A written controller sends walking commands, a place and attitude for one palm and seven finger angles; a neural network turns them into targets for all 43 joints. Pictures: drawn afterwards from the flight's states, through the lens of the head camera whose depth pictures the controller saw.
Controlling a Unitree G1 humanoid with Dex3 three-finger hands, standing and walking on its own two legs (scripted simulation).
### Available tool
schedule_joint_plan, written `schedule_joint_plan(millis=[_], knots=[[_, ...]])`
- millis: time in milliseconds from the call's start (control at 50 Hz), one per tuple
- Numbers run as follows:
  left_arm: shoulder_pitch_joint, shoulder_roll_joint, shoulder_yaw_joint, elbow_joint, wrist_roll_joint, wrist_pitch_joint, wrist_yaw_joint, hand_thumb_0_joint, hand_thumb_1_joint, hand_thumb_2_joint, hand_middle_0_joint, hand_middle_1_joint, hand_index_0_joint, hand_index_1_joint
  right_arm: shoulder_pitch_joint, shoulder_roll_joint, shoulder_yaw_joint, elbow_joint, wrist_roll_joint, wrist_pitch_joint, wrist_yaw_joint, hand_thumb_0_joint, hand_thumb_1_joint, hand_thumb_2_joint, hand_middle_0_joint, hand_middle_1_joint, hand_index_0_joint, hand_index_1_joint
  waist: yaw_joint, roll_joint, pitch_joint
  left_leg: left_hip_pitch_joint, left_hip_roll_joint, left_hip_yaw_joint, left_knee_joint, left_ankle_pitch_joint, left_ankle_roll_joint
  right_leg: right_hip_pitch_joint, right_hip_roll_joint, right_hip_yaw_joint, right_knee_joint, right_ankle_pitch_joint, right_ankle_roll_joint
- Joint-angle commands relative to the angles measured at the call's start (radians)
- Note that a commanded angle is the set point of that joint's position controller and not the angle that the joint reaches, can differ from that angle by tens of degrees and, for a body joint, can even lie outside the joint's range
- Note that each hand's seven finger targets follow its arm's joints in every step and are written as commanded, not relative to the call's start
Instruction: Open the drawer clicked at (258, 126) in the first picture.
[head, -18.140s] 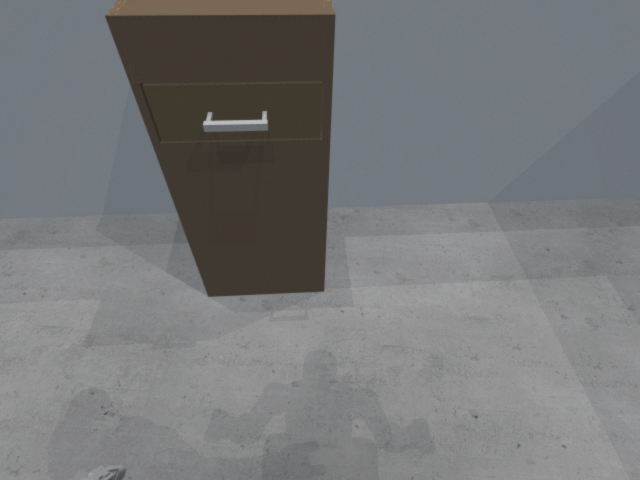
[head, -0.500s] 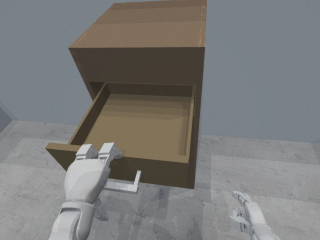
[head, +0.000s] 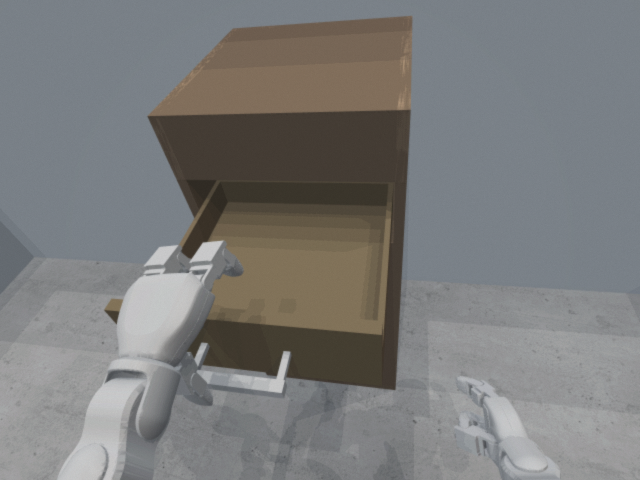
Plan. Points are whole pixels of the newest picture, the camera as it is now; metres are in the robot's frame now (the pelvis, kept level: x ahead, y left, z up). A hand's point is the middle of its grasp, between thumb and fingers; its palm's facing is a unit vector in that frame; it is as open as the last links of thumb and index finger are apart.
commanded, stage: lift the hand off the handle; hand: left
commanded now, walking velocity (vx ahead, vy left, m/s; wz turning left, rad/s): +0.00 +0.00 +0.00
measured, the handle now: (238, 369) +0.25 +0.18 -0.01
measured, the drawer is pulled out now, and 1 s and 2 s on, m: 0.30 0.30 0.30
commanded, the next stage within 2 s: draw the hand back to the body in 0.12 s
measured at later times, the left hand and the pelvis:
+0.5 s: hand (183, 330) +0.23 +0.19 +0.13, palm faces +0.15 -0.14 -0.98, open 13.8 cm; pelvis +0.00 +0.00 +0.00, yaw +0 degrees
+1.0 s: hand (168, 338) +0.20 +0.19 +0.15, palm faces +0.28 -0.86 -0.43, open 13.5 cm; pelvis +0.01 +0.00 +0.00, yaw +2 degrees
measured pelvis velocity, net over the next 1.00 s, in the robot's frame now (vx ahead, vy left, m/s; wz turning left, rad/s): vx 0.01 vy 0.00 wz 0.03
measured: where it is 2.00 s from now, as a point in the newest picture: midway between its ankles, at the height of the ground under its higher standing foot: outside the picture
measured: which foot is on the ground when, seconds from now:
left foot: down 0.00-1.00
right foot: down 0.00-1.00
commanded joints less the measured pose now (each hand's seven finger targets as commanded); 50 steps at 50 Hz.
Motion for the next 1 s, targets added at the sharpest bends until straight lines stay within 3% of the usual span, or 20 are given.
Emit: schedule_joint_plan(millis=[0,80,140,200,240,260,340,360,500,540,640,660,740,800,820,840,860,900,940,980], knots=[[-0.165,0.122,0.112,-0.223,0.004,0.001,0.009,0.000,-0.500,0.300,-0.300,-1.200,-0.300,-1.200,-0.218,-0.073,-0.025,-0.186,0.008,-0.042,0.007,0.000,-0.900,-0.900,0.200,0.300,0.200,0.300,0.008,-0.111,-0.153,-0.103,-0.005,-0.047,-0.073,0.236,0.023,0.199,0.012,0.072,-0.050,0.148,0.003],[-0.161,0.123,0.110,-0.191,-0.013,0.002,-0.018,0.000,-0.500,0.300,-0.300,-1.200,-0.300,-1.200,-0.221,-0.075,-0.025,-0.183,0.018,-0.030,0.008,0.000,-0.900,-0.900,0.200,0.300,0.200,0.300,-0.009,-0.128,-0.107,-0.115,-0.002,-0.044,-0.082,0.205,0.022,0.177,0.016,0.072,-0.066,0.108,0.005],[-0.222,0.163,0.148,-0.223,-0.005,-0.006,-0.016,0.000,-0.500,0.300,-0.300,-1.200,-0.300,-1.200,-0.234,-0.084,-0.024,-0.199,0.018,-0.032,0.001,0.000,-0.900,-0.900,0.200,0.300,0.200,0.300,-0.005,-0.100,-0.155,-0.123,0.004,-0.052,-0.081,0.169,0.025,0.202,0.020,0.087,-0.060,0.089,0.006],[-0.220,0.121,0.106,-0.194,0.011,-0.029,-0.008,0.000,-0.500,0.300,-0.300,-1.200,-0.300,-1.200,-0.206,-0.075,-0.025,-0.187,0.007,-0.040,0.000,0.000,-0.900,-0.900,0.200,0.300,0.200,0.300,0.000,-0.107,-0.167,-0.106,-0.010,-0.045,-0.071,0.205,0.025,0.190,0.012,0.074,-0.057,0.104,0.001],[-0.235,0.179,0.173,-0.224,0.005,-0.035,0.006,0.000,-0.500,0.300,-0.300,-1.200,-0.300,-1.200,-0.222,-0.084,-0.029,-0.194,0.013,-0.041,-0.001,0.000,-0.900,-0.900,0.200,0.300,0.200,0.300,0.001,-0.078,-0.193,-0.119,0.001,-0.060,-0.073,0.192,0.023,0.215,0.024,0.094,-0.050,0.118,-0.001],[-0.192,0.143,0.145,-0.213,0.014,-0.039,0.009,0.000,-0.500,0.300,-0.300,-1.200,-0.300,-1.200,-0.207,-0.073,-0.022,-0.198,0.006,-0.048,0.003,0.000,-0.900,-0.900,0.200,0.300,0.200,0.300,0.017,-0.108,-0.217,-0.112,-0.010,-0.048,-0.066,0.224,0.025,0.229,0.010,0.081,-0.043,0.133,-0.002],[-0.137,0.196,0.221,-0.192,-0.012,-0.035,0.020,0.000,-0.500,0.300,-0.300,-1.200,-0.300,-1.200,-0.218,-0.085,-0.028,-0.189,0.017,-0.045,0.001,0.000,-0.900,-0.900,0.200,0.300,0.200,0.300,0.009,-0.090,-0.160,-0.131,-0.001,-0.056,-0.071,0.204,0.016,0.206,0.020,0.097,-0.053,0.135,-0.003],[-0.127,0.163,0.188,-0.208,-0.003,-0.035,0.018,0.000,-0.500,0.300,-0.300,-1.200,-0.300,-1.200,-0.208,-0.077,-0.022,-0.195,0.010,-0.048,0.006,0.000,-0.900,-0.900,0.200,0.300,0.200,0.300,0.019,-0.121,-0.188,-0.127,-0.009,-0.047,-0.066,0.225,0.020,0.220,0.007,0.088,-0.047,0.143,-0.003],[-0.057,0.185,0.214,-0.226,-0.039,-0.047,0.012,0.000,-0.500,0.300,-0.300,-1.200,-0.300,-1.200,-0.182,-0.094,-0.033,-0.199,0.012,-0.052,-0.011,0.000,-0.900,-0.900,0.200,0.300,0.200,0.300,-0.001,-0.121,-0.158,-0.109,-0.011,-0.038,-0.050,0.203,0.024,0.173,0.001,0.083,-0.070,0.112,0.009],[-0.060,0.240,0.273,-0.234,-0.049,-0.051,0.017,0.000,-0.500,0.300,-0.300,-1.200,-0.300,-1.200,-0.197,-0.100,-0.032,-0.203,0.016,-0.058,-0.024,0.000,-0.900,-0.900,0.200,0.300,0.200,0.300,-0.006,-0.120,-0.153,-0.107,-0.004,-0.050,-0.046,0.174,0.020,0.157,0.006,0.098,-0.083,0.085,0.010],[-0.040,0.270,0.318,-0.245,-0.058,-0.086,0.027,0.000,-0.500,0.300,-0.300,-1.200,-0.300,-1.200,-0.178,-0.107,-0.036,-0.200,0.012,-0.074,-0.041,0.000,-0.900,-0.900,0.200,0.300,0.200,0.300,-0.006,-0.094,-0.164,-0.093,-0.005,-0.055,-0.042,0.170,0.018,0.145,0.000,0.097,-0.089,0.075,0.009],[-0.020,0.235,0.289,-0.251,-0.052,-0.093,0.027,0.000,-0.500,0.300,-0.300,-1.200,-0.300,-1.200,-0.152,-0.098,-0.030,-0.207,0.004,-0.079,-0.040,0.000,-0.900,-0.900,0.200,0.300,0.200,0.300,0.004,-0.106,-0.184,-0.092,-0.012,-0.050,-0.040,0.189,0.023,0.159,-0.011,0.078,-0.080,0.083,0.011],[0.046,0.287,0.360,-0.237,-0.080,-0.103,0.034,0.000,-0.500,0.300,-0.300,-1.200,-0.300,-1.200,-0.167,-0.114,-0.037,-0.205,0.011,-0.086,-0.051,0.000,-0.900,-0.900,0.200,0.300,0.200,0.300,-0.002,-0.081,-0.151,-0.098,-0.004,-0.060,-0.039,0.187,0.014,0.143,-0.005,0.088,-0.084,0.116,0.009],[0.071,0.262,0.341,-0.230,-0.078,-0.114,0.027,0.000,-0.500,0.300,-0.300,-1.200,-0.300,-1.200,-0.134,-0.112,-0.041,-0.199,0.003,-0.082,-0.053,0.000,-0.900,-0.900,0.200,0.300,0.200,0.300,-0.003,-0.109,-0.133,-0.107,-0.008,-0.053,-0.044,0.198,0.015,0.133,-0.012,0.062,-0.078,0.117,0.012],[0.065,-0.114,0.297,-0.311,-0.821,-0.228,0.008,0.000,-0.465,0.315,-0.298,-1.178,-0.298,-1.178,-0.089,-0.010,-0.043,-0.269,0.014,-0.176,-0.075,0.000,-0.900,-0.900,0.200,0.300,0.200,0.300,-0.084,-0.289,-0.074,-0.020,0.019,-0.067,-0.020,0.111,0.057,0.113,0.014,0.019,-0.073,0.058,0.012],[0.168,0.010,0.373,-0.231,-0.845,-0.286,0.021,0.000,-0.430,0.330,-0.295,-1.155,-0.295,-1.155,-0.073,-0.045,-0.039,-0.236,-0.003,-0.242,-0.095,0.000,-0.900,-0.900,0.200,0.300,0.200,0.300,-0.077,-0.309,-0.075,-0.008,0.033,-0.071,-0.024,0.060,0.048,0.090,0.019,0.030,-0.076,-0.007,0.013],[0.217,0.035,0.428,-0.290,-0.906,-0.327,0.032,0.000,-0.395,0.345,-0.292,-1.133,-0.292,-1.133,-0.036,-0.044,-0.033,-0.233,-0.009,-0.268,-0.116,0.000,-0.900,-0.900,0.200,0.300,0.200,0.300,-0.053,-0.296,-0.080,-0.019,0.031,-0.066,-0.036,0.086,0.048,0.104,-0.003,0.018,-0.096,-0.012,0.020],[0.150,0.097,0.486,-0.402,-0.934,-0.382,0.056,0.000,-0.325,0.375,-0.287,-1.087,-0.287,-1.087,-0.011,-0.053,-0.035,-0.211,-0.022,-0.322,-0.137,0.000,-0.900,-0.900,0.200,0.300,0.200,0.300,-0.047,-0.111,-0.110,-0.001,0.019,-0.056,-0.035,0.135,0.034,0.126,-0.021,0.031,-0.098,0.038,0.015],[0.164,0.105,0.516,-0.381,-0.941,-0.400,0.070,0.000,-0.255,0.405,-0.282,-1.043,-0.282,-1.043,0.018,-0.051,-0.036,-0.182,-0.032,-0.355,-0.139,0.000,-0.900,-0.900,0.200,0.300,0.200,0.300,-0.052,-0.013,-0.082,-0.003,0.016,-0.055,-0.034,0.164,0.020,0.124,-0.018,0.029,-0.098,0.073,0.007],[0.195,0.051,0.492,-0.338,-0.949,-0.411,0.065,0.000,-0.185,0.435,-0.277,-0.997,-0.277,-0.997,0.044,-0.040,-0.040,-0.176,-0.032,-0.371,-0.135,0.000,-0.900,-0.900,0.200,0.300,0.200,0.300,-0.058,-0.046,-0.050,-0.024,0.019,-0.059,-0.036,0.200,0.017,0.132,-0.019,0.017,-0.091,0.108,0.004]])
